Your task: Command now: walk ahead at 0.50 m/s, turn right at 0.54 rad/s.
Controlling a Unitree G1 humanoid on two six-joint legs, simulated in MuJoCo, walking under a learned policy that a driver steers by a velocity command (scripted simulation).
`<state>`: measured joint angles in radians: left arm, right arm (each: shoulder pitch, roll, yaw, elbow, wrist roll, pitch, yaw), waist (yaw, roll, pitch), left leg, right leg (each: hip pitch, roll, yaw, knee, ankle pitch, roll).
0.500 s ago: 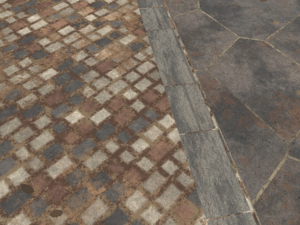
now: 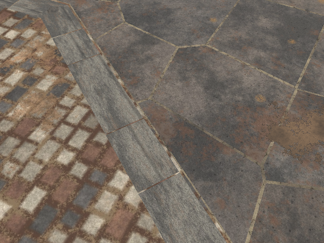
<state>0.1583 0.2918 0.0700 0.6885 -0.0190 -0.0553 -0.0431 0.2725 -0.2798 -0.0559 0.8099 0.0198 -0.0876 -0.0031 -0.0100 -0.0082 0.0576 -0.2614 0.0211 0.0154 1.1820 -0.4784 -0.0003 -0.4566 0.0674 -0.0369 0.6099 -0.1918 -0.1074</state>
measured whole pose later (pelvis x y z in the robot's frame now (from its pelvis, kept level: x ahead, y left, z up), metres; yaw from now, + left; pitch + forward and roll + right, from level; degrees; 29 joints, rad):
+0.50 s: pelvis +0.29 +0.04 +0.01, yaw -18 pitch +2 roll +1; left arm 0.33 0.30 0.07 0.70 -0.03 -0.02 0.01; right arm 0.16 -0.26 -0.06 0.71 -0.01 -0.11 0.01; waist 0.01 -0.04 0.01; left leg -0.36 -0.02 0.02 0.52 -0.19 0.02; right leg -0.41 0.03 0.11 1.19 -0.42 -0.02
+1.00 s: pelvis +0.50 -0.10 +0.00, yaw -32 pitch +2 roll +1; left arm 0.08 0.27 0.04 0.59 0.01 -0.03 -0.03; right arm 0.28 -0.31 -0.05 0.86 0.03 -0.06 0.01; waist -0.05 0.00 0.08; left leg -0.29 0.06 0.00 1.16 -0.55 -0.03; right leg -0.45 0.02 -0.06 0.59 -0.17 -0.08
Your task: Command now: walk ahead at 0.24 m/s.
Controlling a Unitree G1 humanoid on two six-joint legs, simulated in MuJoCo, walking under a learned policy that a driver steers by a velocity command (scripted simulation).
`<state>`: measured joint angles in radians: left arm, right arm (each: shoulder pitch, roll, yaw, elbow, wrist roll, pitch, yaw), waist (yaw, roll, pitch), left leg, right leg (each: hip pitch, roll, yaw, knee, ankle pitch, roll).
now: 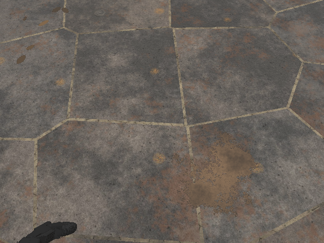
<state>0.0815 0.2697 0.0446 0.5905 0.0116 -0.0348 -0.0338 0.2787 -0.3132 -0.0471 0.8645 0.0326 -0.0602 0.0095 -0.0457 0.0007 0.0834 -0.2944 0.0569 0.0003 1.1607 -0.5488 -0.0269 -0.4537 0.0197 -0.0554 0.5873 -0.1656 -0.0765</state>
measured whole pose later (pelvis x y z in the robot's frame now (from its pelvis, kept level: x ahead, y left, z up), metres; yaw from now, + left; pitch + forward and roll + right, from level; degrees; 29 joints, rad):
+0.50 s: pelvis +0.11 +0.05 +0.01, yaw +14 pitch +2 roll -2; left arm 0.09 0.30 0.08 0.78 0.00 0.01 0.03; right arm 0.17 -0.30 -0.08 0.72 -0.01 0.01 0.01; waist -0.02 -0.03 0.06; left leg -0.37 -0.01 0.02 0.58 -0.25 0.06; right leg -0.41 -0.02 -0.06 1.02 -0.56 0.04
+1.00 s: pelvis +0.14 +0.02 +0.02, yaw +33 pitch +2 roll +0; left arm 0.15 0.28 0.08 0.78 0.02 -0.01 0.02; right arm 0.15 -0.35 -0.09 0.65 0.01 0.05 -0.03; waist 0.00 0.05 0.03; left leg -0.50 -0.11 -0.15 0.99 -0.48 -0.03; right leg -0.26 0.01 0.03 0.47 -0.24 -0.01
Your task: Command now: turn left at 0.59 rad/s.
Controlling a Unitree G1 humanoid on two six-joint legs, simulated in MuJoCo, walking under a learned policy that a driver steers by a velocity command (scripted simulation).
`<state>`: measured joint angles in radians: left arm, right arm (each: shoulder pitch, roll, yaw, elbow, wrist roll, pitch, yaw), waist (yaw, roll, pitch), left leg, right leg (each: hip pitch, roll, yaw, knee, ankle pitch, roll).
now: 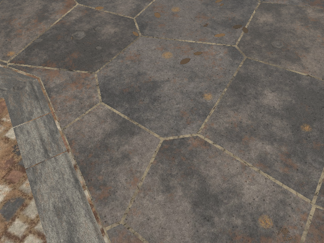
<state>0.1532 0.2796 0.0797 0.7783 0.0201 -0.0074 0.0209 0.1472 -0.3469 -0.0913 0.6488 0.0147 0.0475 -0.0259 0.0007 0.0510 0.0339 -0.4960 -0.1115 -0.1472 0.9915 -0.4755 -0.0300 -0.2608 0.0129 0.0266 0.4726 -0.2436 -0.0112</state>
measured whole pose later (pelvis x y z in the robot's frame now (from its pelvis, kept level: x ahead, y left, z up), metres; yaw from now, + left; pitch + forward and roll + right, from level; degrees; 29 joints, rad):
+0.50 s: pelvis -0.01 +0.05 +0.00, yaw +11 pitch +1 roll -1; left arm 0.16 0.33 0.08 0.81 0.00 0.03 0.03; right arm 0.14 -0.25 -0.03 0.66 -0.01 0.01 0.00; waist 0.02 -0.05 0.05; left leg -0.24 -0.03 -0.02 0.45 -0.22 0.04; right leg -0.43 -0.05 0.01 0.96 -0.44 0.09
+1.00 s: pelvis +0.05 +0.07 +0.00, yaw +11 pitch +1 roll +0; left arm 0.26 0.28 0.05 0.84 -0.04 -0.06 0.01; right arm 0.34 -0.27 -0.07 0.84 0.01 -0.08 0.02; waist -0.02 -0.03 0.00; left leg -0.15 -0.05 0.04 0.44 -0.31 0.07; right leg -0.40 -0.03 0.03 1.01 -0.41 -0.04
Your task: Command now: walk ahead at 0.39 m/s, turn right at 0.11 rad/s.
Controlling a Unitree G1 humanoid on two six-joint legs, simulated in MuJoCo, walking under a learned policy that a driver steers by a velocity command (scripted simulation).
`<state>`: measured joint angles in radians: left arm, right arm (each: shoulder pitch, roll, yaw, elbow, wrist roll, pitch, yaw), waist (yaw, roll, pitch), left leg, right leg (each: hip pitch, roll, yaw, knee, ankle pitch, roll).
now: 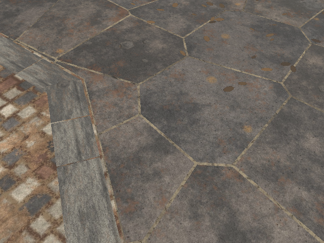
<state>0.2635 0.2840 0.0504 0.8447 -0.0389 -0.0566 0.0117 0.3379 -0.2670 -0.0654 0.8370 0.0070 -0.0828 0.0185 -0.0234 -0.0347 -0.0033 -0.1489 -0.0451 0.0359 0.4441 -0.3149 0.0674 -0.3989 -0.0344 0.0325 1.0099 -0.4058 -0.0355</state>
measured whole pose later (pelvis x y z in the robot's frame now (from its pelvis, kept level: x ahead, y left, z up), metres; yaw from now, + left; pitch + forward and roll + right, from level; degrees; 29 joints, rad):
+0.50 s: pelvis +0.25 -0.08 -0.01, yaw -14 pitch +1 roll -1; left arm 0.20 0.29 0.06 0.72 -0.01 -0.06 -0.04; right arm 0.24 -0.29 -0.04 0.76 0.00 -0.12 -0.01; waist 0.00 0.02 0.07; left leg -0.45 0.07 -0.06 1.20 -0.34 0.00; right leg -0.34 0.13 0.00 0.46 -0.13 -0.11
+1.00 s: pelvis +0.54 -0.12 +0.00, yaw -32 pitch +1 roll +1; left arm 0.31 0.31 0.06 0.71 -0.03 -0.02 0.00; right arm 0.20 -0.26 -0.05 0.69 -0.01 -0.10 0.00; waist 0.01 -0.04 0.02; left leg -0.28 -0.02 0.04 0.45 -0.19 0.02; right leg -0.48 0.00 0.08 1.20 -0.36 -0.01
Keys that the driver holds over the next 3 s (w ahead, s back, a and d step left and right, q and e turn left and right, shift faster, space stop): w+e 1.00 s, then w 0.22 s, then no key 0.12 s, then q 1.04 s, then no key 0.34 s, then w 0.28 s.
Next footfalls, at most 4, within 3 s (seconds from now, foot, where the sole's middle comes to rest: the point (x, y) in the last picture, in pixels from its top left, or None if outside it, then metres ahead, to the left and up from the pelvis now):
0.34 right None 0.34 -0.16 -0.78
0.84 left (173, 210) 0.66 -0.06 -0.78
1.32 right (255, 195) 0.73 -0.44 -0.78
1.84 left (206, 171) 0.86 -0.23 -0.78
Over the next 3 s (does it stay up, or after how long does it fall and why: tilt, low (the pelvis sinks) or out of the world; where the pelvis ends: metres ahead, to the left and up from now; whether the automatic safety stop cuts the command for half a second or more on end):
stays up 0.80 -0.32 0.01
